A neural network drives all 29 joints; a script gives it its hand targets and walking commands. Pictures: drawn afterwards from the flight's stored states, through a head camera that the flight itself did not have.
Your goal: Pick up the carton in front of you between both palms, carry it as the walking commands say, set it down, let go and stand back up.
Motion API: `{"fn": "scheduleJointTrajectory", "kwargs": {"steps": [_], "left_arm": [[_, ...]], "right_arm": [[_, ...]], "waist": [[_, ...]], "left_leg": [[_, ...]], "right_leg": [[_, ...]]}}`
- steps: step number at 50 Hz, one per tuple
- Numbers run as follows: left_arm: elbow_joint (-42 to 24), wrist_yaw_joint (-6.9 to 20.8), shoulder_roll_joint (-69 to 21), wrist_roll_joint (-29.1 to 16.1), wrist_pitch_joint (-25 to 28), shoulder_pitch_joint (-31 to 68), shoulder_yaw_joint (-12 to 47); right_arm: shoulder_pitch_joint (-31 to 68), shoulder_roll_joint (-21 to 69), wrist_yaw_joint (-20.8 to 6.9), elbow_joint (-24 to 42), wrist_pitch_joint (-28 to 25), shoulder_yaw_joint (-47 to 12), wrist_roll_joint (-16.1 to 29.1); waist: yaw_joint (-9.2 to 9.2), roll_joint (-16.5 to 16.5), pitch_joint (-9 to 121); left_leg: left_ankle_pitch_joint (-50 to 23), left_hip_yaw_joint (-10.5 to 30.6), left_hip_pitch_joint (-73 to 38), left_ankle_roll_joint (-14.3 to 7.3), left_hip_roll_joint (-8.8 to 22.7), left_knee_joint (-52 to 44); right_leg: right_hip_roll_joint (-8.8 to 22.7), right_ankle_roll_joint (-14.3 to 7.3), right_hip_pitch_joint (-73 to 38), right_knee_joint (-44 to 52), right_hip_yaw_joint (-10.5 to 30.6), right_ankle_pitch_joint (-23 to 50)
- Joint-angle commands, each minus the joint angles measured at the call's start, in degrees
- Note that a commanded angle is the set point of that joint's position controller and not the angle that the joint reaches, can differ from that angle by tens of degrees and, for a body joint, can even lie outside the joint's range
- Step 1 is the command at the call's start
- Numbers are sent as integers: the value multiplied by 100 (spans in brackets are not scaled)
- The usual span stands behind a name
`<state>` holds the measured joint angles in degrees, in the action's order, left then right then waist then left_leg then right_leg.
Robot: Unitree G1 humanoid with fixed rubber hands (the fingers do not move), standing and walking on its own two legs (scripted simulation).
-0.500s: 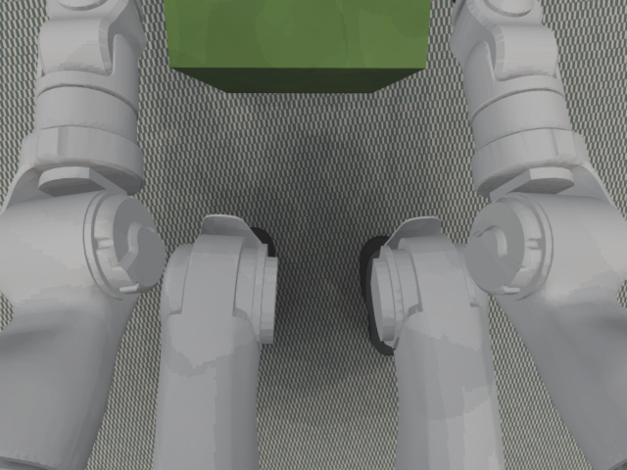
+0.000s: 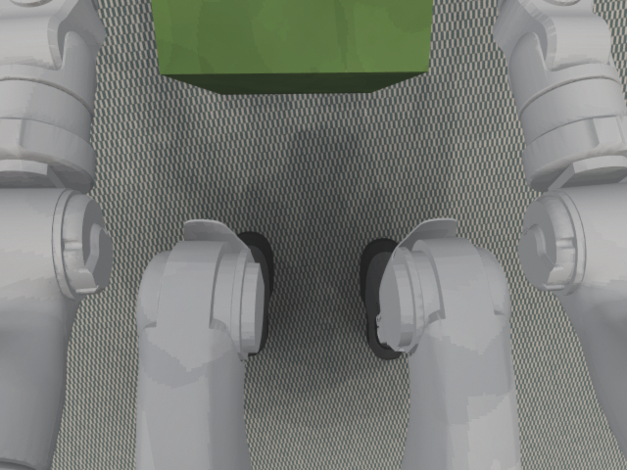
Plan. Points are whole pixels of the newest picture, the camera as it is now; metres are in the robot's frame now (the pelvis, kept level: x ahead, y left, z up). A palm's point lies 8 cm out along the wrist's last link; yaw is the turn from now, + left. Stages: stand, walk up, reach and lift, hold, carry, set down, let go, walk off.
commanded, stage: set down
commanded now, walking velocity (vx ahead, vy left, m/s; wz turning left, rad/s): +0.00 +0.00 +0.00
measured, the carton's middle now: out of the picture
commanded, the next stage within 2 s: let go in 0.98 s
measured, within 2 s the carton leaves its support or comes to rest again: neither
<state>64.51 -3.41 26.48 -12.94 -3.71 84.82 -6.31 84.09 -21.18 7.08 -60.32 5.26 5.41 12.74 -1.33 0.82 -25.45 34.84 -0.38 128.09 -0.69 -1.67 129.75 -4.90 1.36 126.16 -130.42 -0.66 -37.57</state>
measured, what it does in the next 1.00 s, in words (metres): rises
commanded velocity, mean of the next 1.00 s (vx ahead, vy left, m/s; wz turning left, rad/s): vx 0.00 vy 0.00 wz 0.00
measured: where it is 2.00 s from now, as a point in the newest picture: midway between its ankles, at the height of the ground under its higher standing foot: (317, 315)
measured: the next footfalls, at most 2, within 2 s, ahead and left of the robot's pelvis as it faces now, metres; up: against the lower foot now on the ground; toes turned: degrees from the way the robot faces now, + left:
none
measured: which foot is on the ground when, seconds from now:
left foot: down 0.00-1.00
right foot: down 0.00-1.00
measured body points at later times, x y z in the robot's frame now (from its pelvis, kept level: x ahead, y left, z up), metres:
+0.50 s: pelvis +0.00 +0.00 +0.12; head +0.34 +0.02 +0.41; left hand +0.57 +0.23 +0.00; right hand +0.58 -0.16 +0.00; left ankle +0.11 +0.11 -0.32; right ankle +0.10 -0.11 -0.32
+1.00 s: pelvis +0.03 +0.00 +0.26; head +0.35 +0.02 +0.58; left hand +0.56 +0.24 +0.16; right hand +0.58 -0.16 +0.16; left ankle +0.10 +0.11 -0.32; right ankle +0.10 -0.11 -0.32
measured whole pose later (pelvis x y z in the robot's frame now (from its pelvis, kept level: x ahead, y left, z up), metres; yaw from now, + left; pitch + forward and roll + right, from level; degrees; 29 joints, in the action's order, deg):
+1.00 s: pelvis +0.03 +0.00 +0.26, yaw +1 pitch +47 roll -1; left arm 52.9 1.6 19.3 -0.1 -9.7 68.6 -18.0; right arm 67.4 -13.9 3.8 -49.4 10.4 16.9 0.2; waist -0.9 0.6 2.9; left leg 20.7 2.1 97.8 -0.4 -2.8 71.7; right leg -3.7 0.9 96.2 -71.9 2.0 -22.6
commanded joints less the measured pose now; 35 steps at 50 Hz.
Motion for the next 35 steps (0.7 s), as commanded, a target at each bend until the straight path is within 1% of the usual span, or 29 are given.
{"fn": "scheduleJointTrajectory", "kwargs": {"steps": [1,4,6,10,13,16,19,23,27,31,35], "left_arm": [[-783,-33,727,-124,10,1540,48],[-1173,-86,754,15,-167,1587,-63],[-1310,-121,718,167,-323,1525,-182],[-1007,-91,425,454,-484,1237,-414],[-862,-18,241,654,-439,1071,-567],[-892,34,185,807,-418,997,-694],[-1063,62,219,890,-443,967,-789],[-1419,96,314,882,-541,903,-823],[-1793,147,367,824,-675,723,-814],[-2016,221,342,817,-766,489,-839],[-2007,305,252,890,-758,254,-913]], "right_arm": [[1498,-536,63,802,-21,83,17],[1501,-556,153,1197,132,252,-135],[1447,-545,190,1318,270,378,-268],[1155,-370,138,947,408,697,-574],[968,-207,53,745,360,846,-745],[890,-157,-8,759,333,923,-847],[861,-166,-33,930,350,940,-866],[836,-221,-38,1305,437,894,-817],[698,-258,-42,1682,565,850,-784],[468,-227,-82,1878,650,870,-810],[213,-136,-153,1856,638,938,-888]], "waist": [[-103,-92,8367],[-67,-223,8959],[-65,-251,9029],[-12,-196,7986],[4,-200,7590],[-11,-212,7705],[-44,-211,8091],[-73,-198,8795],[-63,-190,9380],[-37,-200,9488],[-19,-220,9256]], "left_leg": [[-2811,-19,-4353,132,22,-1099],[-2686,-101,-4751,130,-47,-1395],[-2531,-154,-4789,125,-97,-1656],[-1994,-142,-4145,113,-122,-2157],[-1930,-103,-3884,126,-109,-2450],[-2015,-95,-3983,142,-121,-2732],[-2159,-113,-4279,157,-149,-3010],[-2487,-147,-4861,172,-190,-3383],[-2865,-170,-5437,189,-228,-3775],[-3155,-157,-5827,203,-248,-4201],[-3346,-111,-6071,214,-246,-4661]], "right_leg": [[100,55,-3412,1141,-234,2522],[33,2,-3524,1457,-307,2299],[-6,-28,-3542,1718,-326,2123],[12,-28,-3037,2235,-282,1691],[23,-12,-2800,2533,-249,1664],[7,1,-2822,2820,-253,1715],[-22,11,-3017,3101,-270,1820],[-66,21,-3500,3475,-307,2087],[-98,36,-4049,3865,-336,2418],[-108,53,-4379,4301,-325,2665],[-100,70,-4530,4779,-277,2820]]}}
